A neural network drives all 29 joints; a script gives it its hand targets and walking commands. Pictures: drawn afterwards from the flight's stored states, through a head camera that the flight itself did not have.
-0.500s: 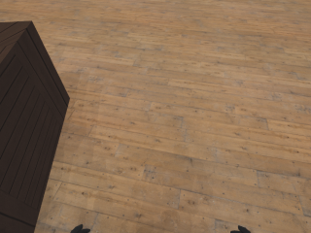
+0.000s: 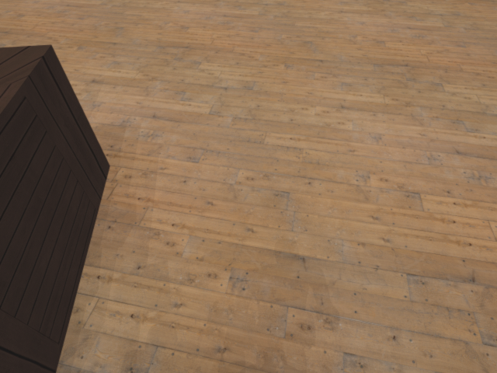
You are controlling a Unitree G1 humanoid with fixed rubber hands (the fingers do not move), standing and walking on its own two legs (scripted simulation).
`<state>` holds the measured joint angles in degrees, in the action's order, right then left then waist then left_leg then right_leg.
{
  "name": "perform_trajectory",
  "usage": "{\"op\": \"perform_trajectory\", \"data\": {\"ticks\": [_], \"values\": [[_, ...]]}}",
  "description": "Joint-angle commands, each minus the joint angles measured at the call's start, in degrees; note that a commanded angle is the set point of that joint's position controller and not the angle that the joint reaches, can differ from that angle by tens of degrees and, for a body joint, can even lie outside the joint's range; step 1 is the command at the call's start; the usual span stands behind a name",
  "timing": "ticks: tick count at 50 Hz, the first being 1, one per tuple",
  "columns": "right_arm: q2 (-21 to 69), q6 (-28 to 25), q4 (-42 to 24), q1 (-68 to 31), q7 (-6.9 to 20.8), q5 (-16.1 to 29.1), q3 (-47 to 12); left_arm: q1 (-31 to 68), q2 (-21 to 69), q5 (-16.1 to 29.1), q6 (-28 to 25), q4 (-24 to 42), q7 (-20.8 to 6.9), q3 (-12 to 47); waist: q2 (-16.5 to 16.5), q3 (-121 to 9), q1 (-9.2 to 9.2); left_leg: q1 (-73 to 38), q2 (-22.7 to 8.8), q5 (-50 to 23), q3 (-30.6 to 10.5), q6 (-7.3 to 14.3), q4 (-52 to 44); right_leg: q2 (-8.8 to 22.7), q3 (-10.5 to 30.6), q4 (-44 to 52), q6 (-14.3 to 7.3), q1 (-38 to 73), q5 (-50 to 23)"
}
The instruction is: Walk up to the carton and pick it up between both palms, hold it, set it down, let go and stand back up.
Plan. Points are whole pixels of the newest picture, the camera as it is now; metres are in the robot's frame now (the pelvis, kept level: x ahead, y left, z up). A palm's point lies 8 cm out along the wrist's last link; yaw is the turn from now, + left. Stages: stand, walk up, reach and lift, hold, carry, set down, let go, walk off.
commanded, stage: stand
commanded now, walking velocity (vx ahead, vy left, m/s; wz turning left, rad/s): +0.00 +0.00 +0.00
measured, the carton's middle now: out of the picture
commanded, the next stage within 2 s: none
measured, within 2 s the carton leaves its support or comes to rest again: neither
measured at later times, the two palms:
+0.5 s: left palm out of the picture +0.07 +0.24 -0.11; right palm out of the picture +0.05 -0.25 -0.12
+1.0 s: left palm out of the picture +0.08 +0.24 -0.11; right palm out of the picture +0.03 -0.25 -0.12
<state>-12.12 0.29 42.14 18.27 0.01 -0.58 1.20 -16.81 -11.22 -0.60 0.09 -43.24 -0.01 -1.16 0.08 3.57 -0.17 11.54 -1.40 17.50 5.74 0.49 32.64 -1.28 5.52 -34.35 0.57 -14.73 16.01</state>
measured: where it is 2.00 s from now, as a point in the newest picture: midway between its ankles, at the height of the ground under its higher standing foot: outside the picture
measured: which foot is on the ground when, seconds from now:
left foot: down 0.00-1.00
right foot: down 0.00-1.00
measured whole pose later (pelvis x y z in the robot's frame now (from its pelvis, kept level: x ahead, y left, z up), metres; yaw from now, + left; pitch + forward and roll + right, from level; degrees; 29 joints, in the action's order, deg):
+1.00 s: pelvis +0.00 +0.00 +0.00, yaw -3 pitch -2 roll +1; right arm -13.1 0.5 46.5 18.9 -0.2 -0.3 0.6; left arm -16.6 -11.5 -0.3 0.0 -46.8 0.9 0.1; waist -0.1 3.0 0.6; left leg 11.6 -2.0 17.2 8.5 0.6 31.1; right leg -2.1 8.3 -33.5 0.8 -16.2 15.0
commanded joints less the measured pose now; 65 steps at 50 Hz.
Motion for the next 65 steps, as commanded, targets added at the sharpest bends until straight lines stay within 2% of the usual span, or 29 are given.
{"op": "perform_trajectory", "data": {"ticks": [1, 5, 8, 10, 11, 12, 13, 16, 21, 25, 26, 28, 31, 34, 37, 39, 40, 41, 44, 47, 49, 50, 52, 53, 57, 59, 62, 64, 65], "values": [[-8.6, -1.7, -5.6, 0.6, -0.5, 0.1, 2.4, -0.1, -8.6, -0.3, -1.9, 6.1, 0.5, -2.7, 0.0, -1.2, 0.12, 1.4, -5.7, 1.8, -8.3, 2.4, -9.9, 3.8, 5.2, 8.0, -2.2, -2.3, -3.5], [-8.8, -1.5, -5.0, 1.0, -0.5, 0.0, 2.3, -0.7, -9.0, 0.0, -1.9, 5.8, 0.5, -2.5, 1.4, 1.3, 0.35, 1.3, -5.1, 2.1, -7.5, 2.0, -9.2, 4.2, 6.2, 9.6, -2.2, -5.1, -1.2], [-8.6, -1.5, -4.6, 1.0, -0.4, 0.1, 2.2, -1.3, -9.4, 0.2, -1.9, 5.6, 0.4, -2.5, 0.7, 0.9, 0.06, 1.8, -5.4, 3.8, -7.5, 2.0, -9.6, 4.3, 6.5, 10.2, -2.1, -6.6, 0.1], [-8.8, -1.7, -4.6, 2.3, -0.5, -0.1, 2.3, -1.3, -9.2, 0.0, -1.9, 5.4, 0.5, -2.2, 1.9, -0.7, 0.86, 1.0, -5.8, 2.2, -7.7, 1.9, -9.5, 3.9, 6.0, 8.7, -2.2, -4.7, -1.9], [-9.1, -1.9, -4.0, 1.8, -0.6, 0.0, 2.3, -1.6, -8.8, -0.1, -2.1, 5.4, 0.7, -2.4, 0.4, -1.4, 0.26, 0.5, -5.7, 0.0, -7.2, 2.1, -8.9, 4.0, 6.3, 8.2, -2.2, -4.1, -4.4], [-8.9, -1.9, -4.0, 2.1, -0.7, 0.1, 2.1, -1.4, -9.1, 0.0, -2.1, 5.5, 0.8, -2.2, 1.9, -2.1, 0.5, 0.3, -5.8, -1.9, -7.1, 2.1, -8.5, 4.3, 6.4, 8.0, -2.3, -3.4, -5.8], [-8.6, -1.9, -3.8, 1.8, -0.7, -0.1, 2.0, -1.2, -8.7, 0.0, -2.2, 5.3, 0.8, -2.1, 0.6, -2.6, 0.28, -0.2, -5.7, -2.5, -6.5, 2.0, -8.3, 4.2, 6.4, 7.9, -2.2, -3.2, -6.8], [-9.3, -1.6, -3.5, 1.8, -0.8, 0.1, 2.2, -1.9, -9.1, 0.1, -2.0, 4.5, 0.9, -2.0, 1.8, -3.6, 0.37, -0.6, -6.0, -2.2, -7.2, 2.0, -8.2, 4.1, 6.1, 7.7, -2.1, -3.5, -6.7], [-9.2, -1.3, -2.8, 2.1, -0.7, 0.1, 2.1, -1.7, -9.1, 0.1, -1.7, 4.4, 0.9, -1.9, 1.0, -1.6, 0.57, -0.7, -6.1, -0.1, -6.5, 1.8, -8.5, 4.1, 6.3, 8.6, -1.8, -5.8, -3.7], [-9.1, -1.3, -2.4, 2.7, -0.7, 0.2, 2.1, -1.2, -8.6, 0.2, -1.7, 4.3, 1.0, -1.7, 0.6, -1.0, 0.59, 0.8, -6.0, -1.2, -6.5, 2.0, -9.4, 3.8, 6.2, 7.6, -2.2, -4.6, -7.0], [-9.3, -1.2, -2.1, 1.9, -0.7, 0.2, 1.9, -1.3, -8.7, 0.3, -1.7, 4.2, 1.0, -1.7, 0.8, 0.7, -0.03, 1.3, -5.8, -1.0, -6.5, 2.0, -9.4, 3.8, 6.5, 8.0, -2.0, -5.1, -7.0], [-9.3, -1.2, -2.2, 2.5, -0.7, 0.3, 1.9, -1.8, -9.6, 0.2, -1.7, 3.9, 1.0, -1.9, 2.8, -0.4, 0.23, 0.7, -5.8, -1.4, -6.2, 1.9, -8.9, 3.9, 6.7, 8.1, -2.1, -5.0, -8.0], [-8.9, -1.4, -1.7, 3.2, -0.7, 0.3, 1.7, -1.2, -9.7, 0.3, -1.7, 4.1, 1.1, -1.9, -0.2, -1.5, 0.71, 0.4, -5.9, -0.6, -5.9, 2.0, -9.3, 4.1, 7.2, 7.9, -2.4, -4.3, -6.1], [-9.4, -1.4, -1.8, 2.7, -0.7, 0.2, 1.7, -1.3, -9.3, 0.1, -1.7, 3.6, 1.1, -1.7, -0.3, -1.4, 0.33, -0.1, -6.1, -2.4, -6.0, 2.1, -9.3, 3.5, 6.6, 7.4, -1.8, -3.9, -7.4], [-9.8, -1.5, -1.5, 3.1, -0.6, 0.2, 1.9, -0.6, -9.5, 0.1, -1.8, 3.7, 1.4, -1.5, 2.5, -4.9, 0.44, -0.8, -6.3, -3.5, -5.8, 1.9, -8.5, 3.6, 6.4, 6.9, -2.1, -1.8, -9.0], [-9.5, -1.2, -1.6, 2.6, -0.6, 0.3, 2.0, -0.8, -9.4, 0.2, -1.8, 3.1, 1.3, -1.4, 1.5, -1.9, 0.55, -0.6, -6.0, -1.5, -5.2, 1.9, -8.5, 3.9, 7.4, 8.1, -2.1, -4.9, -6.4], [-9.4, -1.2, -1.4, 3.3, -0.6, 0.3, 2.0, -0.4, -9.6, 0.3, -1.7, 3.2, 1.3, -1.4, 2.5, -1.7, 0.95, -0.2, -6.2, -1.4, -5.5, 2.0, -8.9, 3.9, 7.5, 7.6, -2.4, -5.2, -6.5], [-9.6, -1.3, -1.2, 3.3, -0.6, 0.2, 2.0, -0.4, -9.1, 0.3, -1.6, 3.0, 1.2, -1.5, 1.1, -2.1, 0.75, 0.0, -6.6, -0.1, -6.2, 2.1, -10.0, 3.3, 6.9, 7.3, -2.2, -4.6, -5.7], [-9.6, -1.3, -0.7, 1.2, -0.7, 0.4, 1.8, -1.0, -8.6, 0.1, -1.5, 2.3, 1.2, -1.3, -0.2, -0.5, 0.04, 1.2, -6.8, -2.0, -6.1, 2.1, -10.4, 3.3, 6.7, 7.3, -1.7, -3.4, -8.6], [-9.3, -1.1, -0.5, 3.3, -0.7, 0.2, 1.6, -0.5, -10.0, 0.3, -1.6, 2.4, 1.3, -1.6, 2.0, 0.4, 0.95, -0.3, -5.8, -2.1, -5.2, 1.5, -9.1, 4.0, 8.0, 8.7, -2.1, -5.2, -7.9], [-9.8, -1.1, 0.1, 3.0, -0.7, 0.3, 1.6, -0.2, -9.9, 0.4, -1.7, 1.8, 1.4, -1.4, 1.4, -0.7, 0.75, -1.7, -5.8, -1.5, -5.1, 1.8, -9.2, 4.1, 8.5, 9.4, -2.1, -5.9, -6.4], [-9.5, -1.1, -0.3, 3.7, -0.7, 0.2, 1.6, -0.1, -10.2, 0.2, -1.7, 1.9, 1.4, -1.6, 3.3, -2.3, 1.33, -3.1, -6.0, -1.3, -5.0, 1.8, -9.1, 3.9, 8.5, 9.4, -2.3, -5.8, -5.8], [-9.6, -1.1, 0.5, 3.0, -0.7, 0.5, 1.6, 0.2, -9.4, 0.3, -1.6, 1.6, 1.4, -1.1, 0.6, -1.4, 0.89, -0.3, -6.6, -1.1, -5.5, 2.2, -9.9, 3.3, 7.3, 8.2, -2.0, -4.3, -7.2], [-9.7, -1.2, 0.4, 3.2, -0.7, 0.3, 1.9, 0.4, -9.5, 0.1, -1.6, 1.6, 1.5, -1.2, 2.3, -1.7, 0.94, -0.7, -6.8, -0.6, -5.9, 2.2, -10.4, 3.3, 7.2, 8.1, -1.8, -3.3, -6.6], [-9.7, -1.0, 0.7, 2.7, -0.8, 0.3, 1.6, -0.7, -9.7, 0.3, -1.5, 0.9, 1.3, -1.4, 0.3, -0.3, 0.71, -0.2, -6.3, 0.5, -5.3, 1.6, -10.4, 3.6, 8.2, 9.4, -1.8, -4.5, -5.5], [-9.6, -1.1, 1.3, 3.6, -0.7, 0.3, 1.8, -0.4, -9.8, 0.2, -1.6, 0.8, 1.4, -1.2, 1.0, -0.7, 1.28, -1.2, -6.1, -0.1, -5.1, 1.6, -9.9, 4.1, 8.6, 10.0, -2.2, -5.5, -4.5], [-9.3, -1.2, 1.7, 3.2, -0.8, 0.2, 1.6, -0.7, -10.0, 0.1, -1.9, 0.2, 1.4, -1.4, 2.2, -2.0, 0.88, -3.1, -6.1, -1.0, -4.9, 1.7, -9.8, 3.7, 8.7, 10.3, -2.0, -5.8, -4.9], [-9.3, -1.2, 2.1, 3.6, -0.8, 0.3, 1.7, -0.8, -9.5, 0.2, -1.7, 0.3, 1.5, -1.3, 0.8, -1.1, 0.73, -1.4, -6.0, -0.7, -5.0, 1.6, -10.0, 3.9, 8.7, 9.9, -1.9, -4.9, -5.6], [-9.1, -1.2, 2.1, 4.1, -0.8, 0.3, 1.6, -1.0, -9.9, 0.3, -1.7, 0.2, 1.6, -1.4, 3.1, -1.4, 0.44, -2.2, -6.2, -1.1, -5.1, 1.8, -10.1, 4.0, 9.2, 10.1, -2.1, -5.2, -5.6]]}}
